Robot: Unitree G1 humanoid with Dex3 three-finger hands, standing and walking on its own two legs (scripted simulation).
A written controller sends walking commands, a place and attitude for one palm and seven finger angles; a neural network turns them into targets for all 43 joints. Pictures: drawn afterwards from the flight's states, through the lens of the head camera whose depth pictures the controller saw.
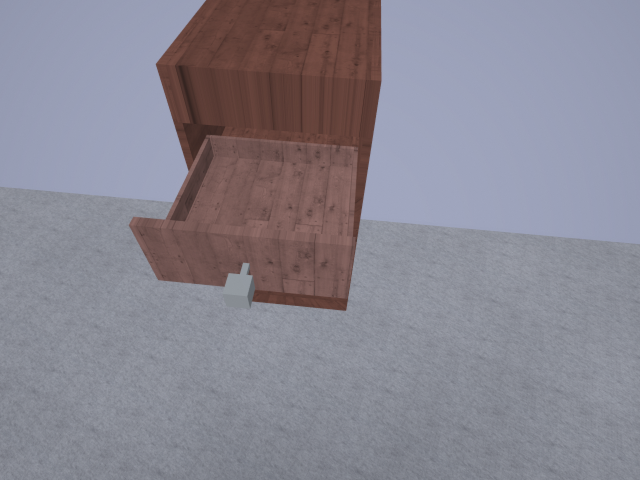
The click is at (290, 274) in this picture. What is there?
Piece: drawer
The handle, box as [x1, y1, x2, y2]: [222, 263, 254, 308]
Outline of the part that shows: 249,263 243,263 239,274 228,274 222,293 226,306 246,308 250,307 254,285 252,275 247,274 249,269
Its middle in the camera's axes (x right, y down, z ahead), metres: -0.14 +0.08 +0.69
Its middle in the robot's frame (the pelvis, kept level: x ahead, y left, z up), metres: +0.45 +0.17 -0.11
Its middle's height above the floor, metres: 0.66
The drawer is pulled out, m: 0.30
